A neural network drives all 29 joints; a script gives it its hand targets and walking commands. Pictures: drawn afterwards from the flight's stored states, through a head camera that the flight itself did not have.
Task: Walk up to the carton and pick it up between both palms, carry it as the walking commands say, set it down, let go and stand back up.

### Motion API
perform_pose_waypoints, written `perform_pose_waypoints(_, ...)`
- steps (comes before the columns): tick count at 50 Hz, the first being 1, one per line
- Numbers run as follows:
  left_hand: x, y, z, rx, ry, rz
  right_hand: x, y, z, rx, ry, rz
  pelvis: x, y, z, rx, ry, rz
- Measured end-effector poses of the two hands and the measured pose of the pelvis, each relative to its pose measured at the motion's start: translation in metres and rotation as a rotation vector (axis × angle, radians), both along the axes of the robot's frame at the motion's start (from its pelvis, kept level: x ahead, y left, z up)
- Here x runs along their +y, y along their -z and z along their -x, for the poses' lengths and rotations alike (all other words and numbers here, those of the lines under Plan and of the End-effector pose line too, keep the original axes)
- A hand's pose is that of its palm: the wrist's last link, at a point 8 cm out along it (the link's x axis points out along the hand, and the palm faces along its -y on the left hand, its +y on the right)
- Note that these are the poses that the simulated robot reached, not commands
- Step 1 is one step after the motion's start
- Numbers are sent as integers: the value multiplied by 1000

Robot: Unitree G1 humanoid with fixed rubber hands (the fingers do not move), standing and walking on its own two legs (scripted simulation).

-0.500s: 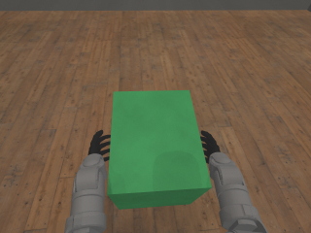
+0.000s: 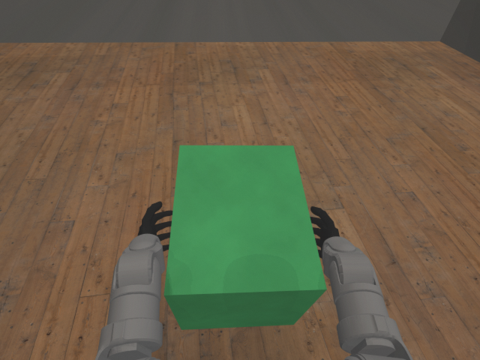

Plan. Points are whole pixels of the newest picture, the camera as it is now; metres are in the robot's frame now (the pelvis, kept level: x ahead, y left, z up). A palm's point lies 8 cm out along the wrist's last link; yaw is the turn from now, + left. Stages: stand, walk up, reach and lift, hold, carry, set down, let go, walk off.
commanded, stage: reach and lift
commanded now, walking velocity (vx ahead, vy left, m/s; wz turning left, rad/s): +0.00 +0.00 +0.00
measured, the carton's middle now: (237, 237) +0.36 +0.02 -0.01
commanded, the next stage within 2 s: hold in 1.00 s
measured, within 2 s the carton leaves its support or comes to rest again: neither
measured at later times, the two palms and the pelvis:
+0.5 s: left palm (154, 243) +0.30 +0.17 +0.04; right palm (334, 252) +0.29 -0.16 +0.04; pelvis +0.01 +0.02 +0.00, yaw +0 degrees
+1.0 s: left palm (153, 250) +0.29 +0.17 +0.04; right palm (336, 261) +0.28 -0.16 +0.03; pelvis +0.00 +0.01 +0.00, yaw +0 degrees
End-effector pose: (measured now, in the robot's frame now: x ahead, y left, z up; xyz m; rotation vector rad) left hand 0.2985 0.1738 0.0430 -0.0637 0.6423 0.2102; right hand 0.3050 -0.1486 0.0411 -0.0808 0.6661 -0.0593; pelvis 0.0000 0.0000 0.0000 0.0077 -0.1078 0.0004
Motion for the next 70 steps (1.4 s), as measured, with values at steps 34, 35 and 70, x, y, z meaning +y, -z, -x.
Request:
perform_pose_waypoints(34,-6,6,4,3,26,10,-7,8,17,12,58,-31,14,0,-6,4,3,9)
perform_pose_waypoints(35,-7,6,5,3,29,7,-7,9,18,12,59,-31,14,0,-5,1,3,9)
perform_pose_waypoints(70,-5,6,15,-12,57,15,-5,7,37,1,85,-17,15,1,4,-22,9,13)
